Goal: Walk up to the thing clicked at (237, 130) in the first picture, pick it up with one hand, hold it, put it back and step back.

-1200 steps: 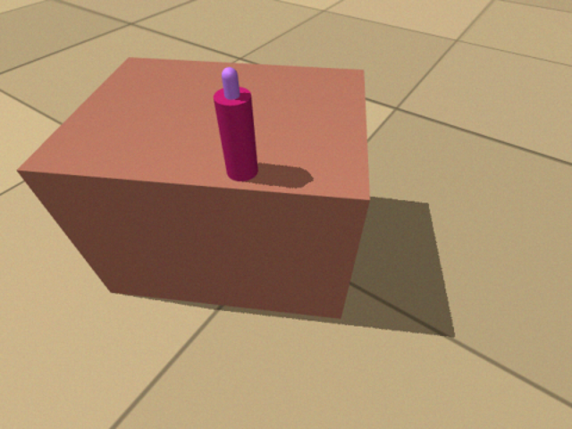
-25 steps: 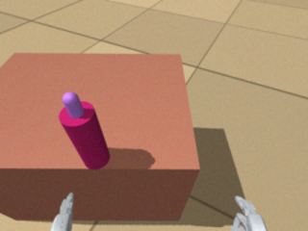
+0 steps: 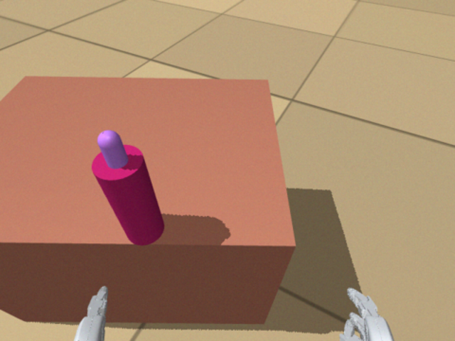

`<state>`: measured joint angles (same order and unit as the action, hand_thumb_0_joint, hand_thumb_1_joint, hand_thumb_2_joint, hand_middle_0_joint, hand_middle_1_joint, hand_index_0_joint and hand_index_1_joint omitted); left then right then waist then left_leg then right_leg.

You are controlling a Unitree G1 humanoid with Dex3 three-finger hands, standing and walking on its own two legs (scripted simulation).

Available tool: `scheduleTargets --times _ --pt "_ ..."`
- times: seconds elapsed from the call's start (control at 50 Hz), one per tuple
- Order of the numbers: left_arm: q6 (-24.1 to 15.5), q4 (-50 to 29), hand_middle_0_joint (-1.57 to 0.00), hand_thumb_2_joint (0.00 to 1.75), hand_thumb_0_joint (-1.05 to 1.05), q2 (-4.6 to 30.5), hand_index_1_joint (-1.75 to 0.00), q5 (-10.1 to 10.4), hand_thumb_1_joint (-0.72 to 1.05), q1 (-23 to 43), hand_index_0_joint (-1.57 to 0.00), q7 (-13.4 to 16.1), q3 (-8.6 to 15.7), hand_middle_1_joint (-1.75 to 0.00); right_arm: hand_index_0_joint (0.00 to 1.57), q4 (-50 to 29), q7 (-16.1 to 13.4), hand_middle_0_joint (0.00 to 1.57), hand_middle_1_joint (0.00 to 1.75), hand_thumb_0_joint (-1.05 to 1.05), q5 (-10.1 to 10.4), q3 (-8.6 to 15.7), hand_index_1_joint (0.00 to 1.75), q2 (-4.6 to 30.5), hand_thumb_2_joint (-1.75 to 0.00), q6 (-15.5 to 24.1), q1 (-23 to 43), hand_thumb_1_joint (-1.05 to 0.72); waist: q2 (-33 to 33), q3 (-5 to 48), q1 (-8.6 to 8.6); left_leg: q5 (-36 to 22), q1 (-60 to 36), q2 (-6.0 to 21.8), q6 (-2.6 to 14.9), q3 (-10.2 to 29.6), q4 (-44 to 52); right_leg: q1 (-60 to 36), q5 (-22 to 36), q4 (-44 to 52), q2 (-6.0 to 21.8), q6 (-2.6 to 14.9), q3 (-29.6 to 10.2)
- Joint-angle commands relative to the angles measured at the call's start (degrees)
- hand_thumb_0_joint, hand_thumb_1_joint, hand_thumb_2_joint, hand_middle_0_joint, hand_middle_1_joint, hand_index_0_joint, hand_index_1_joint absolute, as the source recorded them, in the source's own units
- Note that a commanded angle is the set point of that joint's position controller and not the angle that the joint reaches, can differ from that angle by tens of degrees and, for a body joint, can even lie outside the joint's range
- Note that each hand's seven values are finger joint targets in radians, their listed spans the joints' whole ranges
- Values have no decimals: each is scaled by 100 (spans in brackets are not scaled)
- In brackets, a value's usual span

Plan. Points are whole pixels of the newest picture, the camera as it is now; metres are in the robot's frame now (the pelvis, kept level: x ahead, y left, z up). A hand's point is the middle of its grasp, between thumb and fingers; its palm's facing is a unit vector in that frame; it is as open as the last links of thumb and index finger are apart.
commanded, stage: home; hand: left
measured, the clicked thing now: (129, 190) +0.39 +0.19 +0.06
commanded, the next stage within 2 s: stand in 1.22 s
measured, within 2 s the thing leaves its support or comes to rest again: neither
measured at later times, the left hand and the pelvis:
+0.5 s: hand (123, 339) +0.17 +0.19 -0.06, palm faces +0.11 -0.96 -0.27, open 17.6 cm; pelvis +0.00 +0.01 +0.00, yaw +0 degrees
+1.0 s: hand out of the picture +0.17 +0.20 -0.08, palm faces +0.01 -0.95 -0.32, open 17.5 cm; pelvis +0.00 +0.00 +0.00, yaw +1 degrees
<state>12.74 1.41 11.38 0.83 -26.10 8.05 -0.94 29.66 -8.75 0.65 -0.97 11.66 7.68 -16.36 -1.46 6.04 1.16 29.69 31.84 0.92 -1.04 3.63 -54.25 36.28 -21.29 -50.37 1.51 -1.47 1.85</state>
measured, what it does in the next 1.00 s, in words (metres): stands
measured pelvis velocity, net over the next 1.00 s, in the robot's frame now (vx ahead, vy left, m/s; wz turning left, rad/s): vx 0.00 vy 0.00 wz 0.01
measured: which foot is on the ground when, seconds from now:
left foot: down 0.00-1.00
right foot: down 0.00-1.00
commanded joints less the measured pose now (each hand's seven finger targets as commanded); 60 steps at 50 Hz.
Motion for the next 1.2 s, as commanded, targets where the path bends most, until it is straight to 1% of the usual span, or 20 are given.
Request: scheduleTargets --times 0.0,0.1,0.32,0.34,0.4,0.42,0.56,0.58,0.6,0.62,0.74,0.86,0.88,0.9,0.94,0.98,1.02,1.06,1.1,1.18 --pt "-275 -1058 -4 2 0 567 -5 -57 -61 181 -4 33 303 -5 20 -929 -79 20 30 0 16 254 30 706 -90 341 390 -90 82 524 14 -1257 221 -103 107 -213 1001 -946 725 703 -136 169 205" --pt "-252 -1036 -5 4 0 549 -5 -50 -59 175 -5 33 303 -5 20 -921 -79 20 30 0 21 241 30 715 -90 377 439 -90 96 267 -16 -908 347 -92 114 -193 1088 -852 447 769 -133 156 206" --pt "-242 -1213 -4 3 0 603 -5 -72 -60 110 -4 27 344 -5 20 -888 -92 20 30 0 3 242 30 696 -90 417 378 -90 -163 557 -52 -1220 189 -75 61 -132 1069 -882 653 642 -145 184 222" --pt "-228 -1155 -5 3 0 545 -5 -75 -59 220 -4 13 270 -5 20 -884 -99 20 30 0 1 256 30 726 -90 423 355 -90 -103 545 37 -1311 183 -55 56 -107 1063 -884 737 618 -150 187 230" --pt "-237 -1165 -4 3 0 652 -5 -68 -59 82 -4 20 408 -5 20 -923 -103 20 30 0 8 260 30 719 -90 403 372 -90 35 616 -41 -1471 214 -116 94 -208 941 -991 886 682 -131 176 202" --pt "-227 -1055 -5 4 0 526 -5 -68 -58 103 -5 -1 261 -5 20 -887 -100 20 30 0 3 225 30 669 -90 400 362 -90 93 425 19 -1340 267 -125 109 -250 930 -948 791 742 -130 165 197" --pt "-213 -1206 -5 4 0 587 -5 -68 -58 192 -5 0 318 -5 20 -892 -84 20 30 0 22 241 30 719 -90 426 402 -90 -80 377 -31 -1100 275 -62 60 -96 1126 -825 560 660 -138 179 210" --pt "-228 -1328 -5 4 0 654 -5 -61 -58 134 -5 -3 410 -5 20 -910 -85 20 30 0 16 247 30 702 -90 420 403 -90 -97 622 -73 -1323 186 -73 61 -104 1051 -946 739 651 -140 180 217" --pt "-201 -1116 -5 4 0 546 -5 -67 -57 80 -5 -10 303 -5 20 -903 -94 20 30 0 13 247 30 715 -90 421 377 -90 34 520 14 -1345 211 -79 74 -146 1020 -944 774 662 -143 173 219" --pt "-202 -1296 -5 4 0 611 -5 -53 -58 75 -5 -7 367 -5 20 -886 -79 20 30 0 17 240 30 694 -90 423 349 -90 -97 605 -61 -1495 158 -78 58 -138 1016 -986 877 619 -138 185 222" --pt "-182 -1168 -5 4 0 583 -5 -71 -57 43 -5 -23 322 -5 20 -865 -91 20 30 0 2 274 30 714 -90 391 303 -90 29 800 15 -2046 82 -81 43 -167 867 -1075 1321 531 -157 199 254" --pt "-174 -1153 -5 5 0 591 -5 -73 -56 98 -5 -28 361 -5 20 -849 -84 20 30 0 2 286 30 718 -90 366 312 -90 -51 748 -9 -2215 71 -87 22 -209 847 -1080 1447 521 -138 206 234" --pt "-812 857 -4 2 0 1408 -5 -524 -60 870 -4 -259 603 -5 20 426 257 20 30 0 -670 523 30 1619 -90 -30 572 -90 544 -174 -239 -2977 -122 92 281 198 981 -1781 1737 535 297 616 -346" --pt "-1054 1392 -5 4 0 1470 -5 -604 -58 657 -5 -376 633 -5 20 609 362 20 30 0 -709 564 30 1598 -90 -171 302 -90 639 273 -252 -2958 -266 160 433 169 972 -1999 1801 482 428 777 -517" --pt "-1279 1690 -4 2 0 1489 -4 -529 -61 794 -4 -525 571 -4 20 610 484 20 30 0 -674 594 30 1634 -90 -280 398 -90 413 -38 -203 -2397 -461 144 576 338 1229 -1555 1402 647 375 755 -559" --pt "-1391 2074 -5 5 0 1495 -5 -422 -56 1060 -5 -626 520 -5 20 691 660 20 30 0 -468 597 30 1602 -90 -300 459 -90 109 -34 -231 -1719 -601 124 564 382 1551 -1591 692 751 341 660 -496" --pt "-1437 2484 -4 2 0 1532 -4 -366 -61 1163 -4 -681 495 -4 20 857 759 20 30 0 -351 619 30 1607 -90 -349 648 -90 75 -138 -282 -1407 -620 93 498 368 1612 -1596 571 1031 351 654 -550" --pt "-1505 2854 -5 5 0 1667 -5 -355 -57 1274 -5 -704 518 -5 20 1022 793 20 30 0 -328 632 30 1594 -90 -378 607 -90 217 65 -212 -1807 -924 47 450 265 1492 -1796 1276 1123 470 651 -684" --pt "-1538 3179 -5 3 0 1724 -5 -341 -59 1445 -4 -688 534 -5 20 1221 804 20 30 0 -337 642 30 1634 -90 -417 554 -90 174 62 -177 -2002 -1075 78 468 337 1609 -1902 1519 1102 486 626 -631" --pt "-1546 3786 -5 5 0 1778 -5 -311 -57 1565 -5 -674 486 -5 20 1574 822 20 30 0 -323 639 30 1667 -90 -502 541 -90 206 -373 -154 -1705 -1148 112 491 459 1980 -1847 986 1540 493 595 -637"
